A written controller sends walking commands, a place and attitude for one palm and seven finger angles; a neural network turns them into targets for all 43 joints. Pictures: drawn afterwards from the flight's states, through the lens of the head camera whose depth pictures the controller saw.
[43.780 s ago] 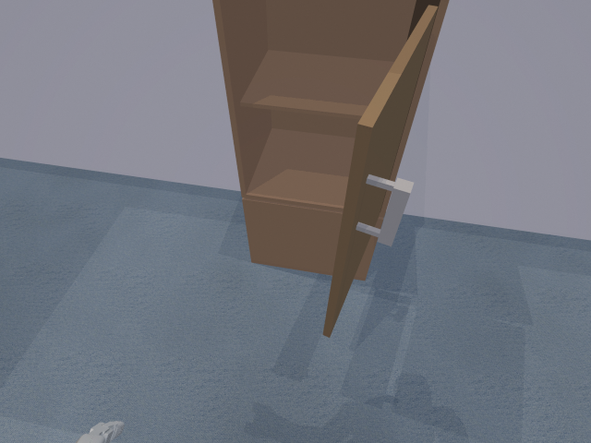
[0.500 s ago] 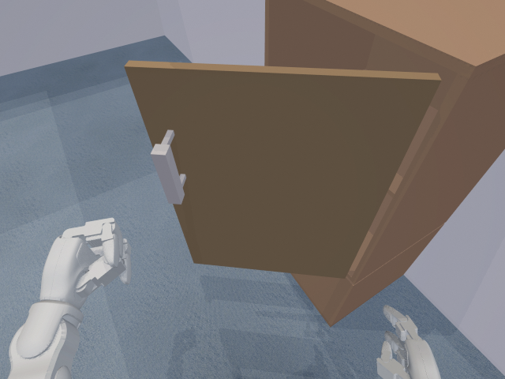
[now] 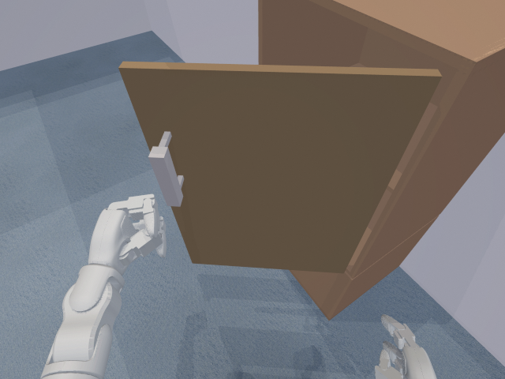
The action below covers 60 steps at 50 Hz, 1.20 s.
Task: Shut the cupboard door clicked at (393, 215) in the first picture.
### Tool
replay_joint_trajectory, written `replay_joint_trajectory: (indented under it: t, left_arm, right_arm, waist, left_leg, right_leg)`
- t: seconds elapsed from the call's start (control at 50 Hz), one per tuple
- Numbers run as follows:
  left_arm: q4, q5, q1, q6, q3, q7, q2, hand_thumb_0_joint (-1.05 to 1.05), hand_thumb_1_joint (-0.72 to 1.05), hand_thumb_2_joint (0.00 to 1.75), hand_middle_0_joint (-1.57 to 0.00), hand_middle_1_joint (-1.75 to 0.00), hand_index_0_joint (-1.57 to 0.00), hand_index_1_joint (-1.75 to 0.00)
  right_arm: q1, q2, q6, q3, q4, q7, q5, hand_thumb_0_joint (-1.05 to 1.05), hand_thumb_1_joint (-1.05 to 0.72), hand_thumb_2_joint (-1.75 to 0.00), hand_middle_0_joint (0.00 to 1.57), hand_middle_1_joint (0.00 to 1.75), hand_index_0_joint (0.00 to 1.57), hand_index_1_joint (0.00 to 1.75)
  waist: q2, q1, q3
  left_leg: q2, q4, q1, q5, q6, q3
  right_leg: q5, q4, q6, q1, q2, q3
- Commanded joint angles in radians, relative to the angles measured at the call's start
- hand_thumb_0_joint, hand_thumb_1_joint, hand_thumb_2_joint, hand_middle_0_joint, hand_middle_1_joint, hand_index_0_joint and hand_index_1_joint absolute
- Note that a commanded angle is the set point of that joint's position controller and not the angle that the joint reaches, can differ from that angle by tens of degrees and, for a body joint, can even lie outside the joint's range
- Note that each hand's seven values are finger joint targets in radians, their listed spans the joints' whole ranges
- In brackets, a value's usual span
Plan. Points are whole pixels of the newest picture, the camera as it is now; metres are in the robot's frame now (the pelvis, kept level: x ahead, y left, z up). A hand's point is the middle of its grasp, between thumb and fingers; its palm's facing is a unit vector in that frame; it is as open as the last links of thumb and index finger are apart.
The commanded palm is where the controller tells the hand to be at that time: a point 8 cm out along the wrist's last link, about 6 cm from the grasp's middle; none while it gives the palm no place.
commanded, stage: bring the fist close to the handle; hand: left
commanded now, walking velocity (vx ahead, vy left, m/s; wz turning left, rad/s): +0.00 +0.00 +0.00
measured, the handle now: (170, 169) +0.43 +0.17 +0.09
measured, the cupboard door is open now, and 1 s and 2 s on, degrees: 52 50 33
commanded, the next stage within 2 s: push the door shut along its arc in 0.68 s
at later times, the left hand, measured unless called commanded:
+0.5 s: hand (166, 211) +0.34 +0.16 +0.09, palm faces -0.01 -1.00 -0.02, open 3.1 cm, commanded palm +0.32 +0.21 +0.10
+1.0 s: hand (169, 205) +0.36 +0.16 +0.09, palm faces -0.04 -1.00 -0.04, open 3.1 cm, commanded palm +0.35 +0.20 +0.10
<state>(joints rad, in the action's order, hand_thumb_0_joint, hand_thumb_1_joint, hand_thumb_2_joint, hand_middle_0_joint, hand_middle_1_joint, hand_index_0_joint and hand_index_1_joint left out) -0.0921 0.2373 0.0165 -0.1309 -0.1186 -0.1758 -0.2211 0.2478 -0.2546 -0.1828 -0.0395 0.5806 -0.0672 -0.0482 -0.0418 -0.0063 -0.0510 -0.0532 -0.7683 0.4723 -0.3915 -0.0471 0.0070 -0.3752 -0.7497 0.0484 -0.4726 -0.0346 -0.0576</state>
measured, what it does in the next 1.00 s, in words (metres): stands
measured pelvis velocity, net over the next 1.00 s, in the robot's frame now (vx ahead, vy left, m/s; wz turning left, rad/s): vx -0.01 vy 0.00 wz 0.00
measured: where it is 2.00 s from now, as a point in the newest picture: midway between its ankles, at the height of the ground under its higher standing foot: outside the picture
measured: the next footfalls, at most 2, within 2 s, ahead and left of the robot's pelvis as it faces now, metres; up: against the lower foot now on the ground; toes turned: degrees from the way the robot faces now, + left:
none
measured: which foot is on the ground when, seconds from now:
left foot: down 0.00-1.00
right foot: down 0.00-1.00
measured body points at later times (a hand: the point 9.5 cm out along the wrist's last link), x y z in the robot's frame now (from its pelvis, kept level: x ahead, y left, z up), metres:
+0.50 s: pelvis +0.01 +0.01 +0.00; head +0.03 -0.01 +0.45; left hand +0.33 +0.21 +0.10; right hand +0.15 -0.24 -0.09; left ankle +0.00 +0.09 -0.71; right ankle +0.00 -0.09 -0.71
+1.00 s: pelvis -0.01 +0.00 +0.00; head +0.03 -0.01 +0.45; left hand +0.35 +0.21 +0.09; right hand +0.14 -0.25 -0.10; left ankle +0.00 +0.09 -0.71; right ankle +0.00 -0.09 -0.71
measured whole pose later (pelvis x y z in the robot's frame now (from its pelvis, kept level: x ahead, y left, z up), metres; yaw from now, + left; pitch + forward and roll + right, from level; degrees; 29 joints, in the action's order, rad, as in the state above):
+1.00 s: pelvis -0.01 +0.00 +0.00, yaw +0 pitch +6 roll +0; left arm -0.47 0.20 -0.30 -0.18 -0.15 -0.18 -0.26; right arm 0.24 -0.26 -0.08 -0.04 0.60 -0.06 -0.05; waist -0.03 0.01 -0.03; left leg -0.05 -0.74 0.47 -0.37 -0.04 0.00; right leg -0.35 -0.73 0.05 -0.47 -0.04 -0.05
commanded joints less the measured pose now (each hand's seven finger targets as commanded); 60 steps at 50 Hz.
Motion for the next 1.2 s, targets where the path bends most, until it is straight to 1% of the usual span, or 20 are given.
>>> replay_joint_trajectory:
  t: [0.0, 0.06, 0.16, 0.26, 0.3, 0.36, 0.4, 0.44, 0.52, 0.62, 0.68, 0.7, 0.72, 0.76, 0.8, 0.84, 0.9, 0.96, 1.0, 1.18]
  left_arm:
    - [0.185, 0.006, -0.295, -0.081, -0.093, 0.039, -0.159, 0.00, 0.90, 0.90, -1.30, -1.50, -1.30, -1.50]
    - [0.109, -0.007, -0.355, -0.069, -0.070, 0.048, -0.131, 0.00, 0.90, 0.90, -1.30, -1.50, -1.30, -1.50]
    - [0.102, -0.019, -0.379, -0.060, -0.036, 0.049, -0.096, 0.00, 0.90, 0.90, -1.30, -1.50, -1.30, -1.50]
    - [0.031, -0.016, -0.488, -0.074, -0.068, 0.062, -0.125, 0.00, 0.90, 0.90, -1.30, -1.50, -1.30, -1.50]
    - [0.015, -0.018, -0.440, -0.081, -0.112, 0.067, -0.162, 0.00, 0.90, 0.90, -1.30, -1.50, -1.30, -1.50]
    - [0.049, -0.025, -0.437, -0.098, -0.065, 0.060, -0.113, 0.00, 0.90, 0.90, -1.30, -1.50, -1.30, -1.50]
    - [0.063, -0.023, -0.380, -0.105, -0.092, 0.058, -0.142, 0.00, 0.90, 0.90, -1.30, -1.50, -1.30, -1.50]
    - [0.077, -0.020, -0.408, -0.104, -0.033, 0.051, -0.085, 0.00, 0.90, 0.90, -1.30, -1.50, -1.30, -1.50]
    - [0.001, -0.017, -0.471, -0.091, -0.058, 0.055, -0.116, 0.00, 0.90, 0.90, -1.30, -1.50, -1.30, -1.50]
    - [0.065, -0.027, -0.504, -0.112, -0.034, 0.060, -0.103, 0.00, 0.90, 0.90, -1.30, -1.50, -1.30, -1.50]
    - [0.029, -0.024, -0.523, -0.120, -0.032, 0.058, -0.100, 0.00, 0.90, 0.90, -1.30, -1.50, -1.30, -1.50]
    - [0.001, -0.024, -0.503, -0.120, -0.078, 0.064, -0.149, 0.00, 0.90, 0.90, -1.30, -1.50, -1.30, -1.50]
    - [-0.008, -0.022, -0.500, -0.116, -0.046, 0.059, -0.111, 0.00, 0.90, 0.90, -1.30, -1.50, -1.30, -1.50]
    - [-0.048, -0.016, -0.475, -0.106, -0.067, 0.056, -0.119, 0.00, 0.90, 0.90, -1.30, -1.50, -1.30, -1.50]
    - [-0.104, -0.018, -0.468, -0.092, -0.104, 0.047, -0.169, 0.00, 0.90, 0.90, -1.30, -1.50, -1.30, -1.50]
    - [-0.126, -0.021, -0.592, -0.090, -0.095, 0.032, -0.180, 0.00, 0.90, 0.90, -1.30, -1.50, -1.30, -1.50]
    - [-0.108, -0.023, -0.728, -0.120, -0.097, 0.009, -0.221, 0.00, 0.90, 0.90, -1.30, -1.50, -1.30, -1.50]
    - [-0.141, -0.009, -0.820, -0.149, -0.062, -0.024, -0.194, 0.00, 0.90, 0.90, -1.30, -1.50, -1.30, -1.50]
    - [-0.208, 0.000, -0.839, -0.151, -0.055, -0.043, -0.195, 0.00, 0.90, 0.90, -1.30, -1.50, -1.30, -1.50]
    - [-0.400, 0.002, -1.032, -0.170, -0.020, -0.097, -0.184, 0.00, 0.90, 0.90, -1.30, -1.50, -1.30, -1.50]
  right_arm:
    - [-0.059, -0.117, -0.046, 0.045, -0.136, -0.001, 0.004, 0.00, -0.90, -0.90, 0.20, 0.30, 0.20, 0.30]
    - [-0.056, -0.115, -0.029, 0.044, -0.128, 0.006, 0.003, 0.00, -0.90, -0.90, 0.20, 0.30, 0.20, 0.30]
    - [-0.047, -0.113, -0.010, 0.051, -0.140, 0.016, 0.003, 0.00, -0.90, -0.90, 0.20, 0.30, 0.20, 0.30]
    - [-0.040, -0.119, 0.010, 0.053, -0.124, 0.013, 0.005, 0.00, -0.90, -0.90, 0.20, 0.30, 0.20, 0.30]
    - [-0.040, -0.123, 0.016, 0.057, -0.129, 0.014, 0.007, 0.00, -0.90, -0.90, 0.20, 0.30, 0.20, 0.30]
    - [-0.044, -0.111, 0.020, 0.056, -0.137, 0.023, 0.005, 0.00, -0.90, -0.90, 0.20, 0.30, 0.20, 0.30]
    - [-0.036, -0.117, 0.026, 0.061, -0.140, 0.026, 0.007, 0.00, -0.90, -0.90, 0.20, 0.30, 0.20, 0.30]
    - [-0.043, -0.110, 0.026, 0.058, -0.143, 0.030, 0.002, 0.00, -0.90, -0.90, 0.20, 0.30, 0.20, 0.30]
    - [-0.048, -0.123, 0.038, 0.057, -0.130, 0.018, 0.000, 0.00, -0.90, -0.90, 0.20, 0.30, 0.20, 0.30]
    - [-0.060, -0.113, 0.032, 0.057, -0.138, 0.016, 0.001, 0.00, -0.90, -0.90, 0.20, 0.30, 0.20, 0.30]
    - [-0.050, -0.113, 0.030, 0.052, -0.124, 0.015, 0.003, 0.00, -0.90, -0.90, 0.20, 0.30, 0.20, 0.30]
    - [-0.047, -0.120, 0.033, 0.057, -0.119, 0.013, 0.003, 0.00, -0.90, -0.90, 0.20, 0.30, 0.20, 0.30]
    - [-0.056, -0.115, 0.034, 0.052, -0.124, 0.015, 0.002, 0.00, -0.90, -0.90, 0.20, 0.30, 0.20, 0.30]
    - [-0.055, -0.117, 0.037, 0.054, -0.126, 0.017, 0.001, 0.00, -0.90, -0.90, 0.20, 0.30, 0.20, 0.30]
    - [-0.051, -0.127, 0.049, 0.053, -0.122, 0.013, 0.001, 0.00, -0.90, -0.90, 0.20, 0.30, 0.20, 0.30]
    - [-0.054, -0.125, 0.058, 0.047, -0.117, 0.010, -0.003, 0.00, -0.90, -0.90, 0.20, 0.30, 0.20, 0.30]
    - [-0.054, -0.130, 0.058, 0.049, -0.116, 0.000, -0.003, 0.00, -0.90, -0.90, 0.20, 0.30, 0.20, 0.30]
    - [-0.046, -0.126, 0.047, 0.047, -0.098, -0.003, -0.005, 0.00, -0.90, -0.90, 0.20, 0.30, 0.20, 0.30]
    - [-0.029, -0.134, 0.044, 0.049, -0.088, -0.006, -0.007, 0.00, -0.90, -0.90, 0.20, 0.30, 0.20, 0.30]
    - [0.025, -0.152, 0.046, 0.057, -0.046, -0.001, -0.008, 0.00, -0.90, -0.90, 0.20, 0.30, 0.20, 0.30]
  waist:
    - [0.044, 0.007, -0.247]
    - [0.043, 0.015, -0.221]
    - [-0.004, 0.005, -0.274]
    - [0.075, 0.023, -0.251]
    - [0.061, -0.002, -0.277]
    - [0.000, -0.006, -0.302]
    - [0.009, -0.015, -0.328]
    - [0.008, 0.005, -0.291]
    - [0.103, 0.032, -0.201]
    - [-0.023, 0.015, -0.287]
    - [0.009, 0.025, -0.278]
    - [0.047, 0.019, -0.272]
    - [0.049, 0.021, -0.256]
    - [0.079, 0.013, -0.240]
    - [0.107, 0.014, -0.219]
    - [0.092, 0.036, -0.191]
    - [0.043, 0.048, -0.237]
    - [-0.015, 0.061, -0.285]
    - [0.031, 0.072, -0.283]
    - [0.047, 0.101, -0.328]
  left_leg:
    - [0.040, 0.115, -0.096, 0.238, 0.023, 0.049]
    - [0.041, 0.124, -0.093, 0.246, 0.030, 0.049]
    - [0.044, 0.118, -0.143, 0.339, 0.037, 0.047]
    - [0.044, 0.118, -0.112, 0.296, 0.029, 0.039]
    - [0.042, 0.117, -0.115, 0.313, 0.028, 0.034]
    - [0.043, 0.122, -0.150, 0.367, 0.037, 0.037]
    - [0.047, 0.114, -0.162, 0.418, 0.037, 0.036]
    - [0.047, 0.117, -0.164, 0.394, 0.034, 0.035]
    - [0.041, 0.133, -0.095, 0.239, 0.020, 0.032]
    - [0.040, 0.129, -0.166, 0.279, 0.025, 0.035]
    - [0.041, 0.129, -0.150, 0.272, 0.029, 0.043]
    - [0.043, 0.126, -0.134, 0.259, 0.025, 0.040]
    - [0.039, 0.133, -0.121, 0.246, 0.024, 0.035]
    - [0.037, 0.136, -0.100, 0.234, 0.022, 0.030]
    - [0.032, 0.132, -0.069, 0.209, 0.017, 0.021]
    - [0.031, 0.134, -0.055, 0.174, 0.015, 0.021]
    - [0.032, 0.121, -0.083, 0.178, 0.011, 0.023]
    - [0.032, 0.113, -0.114, 0.187, 0.016, 0.036]
    - [0.033, 0.104, -0.106, 0.187, 0.013, 0.041]
    - [0.030, 0.087, -0.103, 0.213, 0.013, 0.056]
  right_leg:
    - [0.243, 0.098, -0.021, 0.119, 0.030, 0.043]
    - [0.255, 0.095, -0.019, 0.101, 0.029, 0.034]
    - [0.327, 0.083, -0.013, 0.117, 0.029, 0.031]
    - [0.321, 0.098, -0.020, 0.118, 0.027, 0.040]
    - [0.335, 0.095, -0.016, 0.144, 0.027, 0.045]
    - [0.365, 0.082, -0.010, 0.148, 0.027, 0.037]
    - [0.400, 0.079, -0.010, 0.169, 0.025, 0.037]
    - [0.388, 0.089, -0.015, 0.139, 0.024, 0.035]
    - [0.281, 0.125, -0.024, 0.111, 0.026, 0.046]
    - [0.297, 0.109, -0.013, 0.123, 0.028, 0.047]
    - [0.291, 0.106, -0.014, 0.116, 0.024, 0.039]
    - [0.283, 0.113, -0.016, 0.127, 0.025, 0.046]
    - [0.282, 0.116, -0.018, 0.128, 0.028, 0.048]
    - [0.283, 0.123, -0.020, 0.137, 0.028, 0.051]
    - [0.270, 0.137, -0.025, 0.150, 0.035, 0.067]
    - [0.236, 0.145, -0.027, 0.122, 0.038, 0.075]
    - [0.231, 0.139, -0.024, 0.126, 0.038, 0.085]
    - [0.236, 0.122, -0.016, 0.106, 0.032, 0.077]
    - [0.236, 0.121, -0.019, 0.097, 0.031, 0.075]
    - [0.268, 0.096, -0.020, 0.052, 0.030, 0.063]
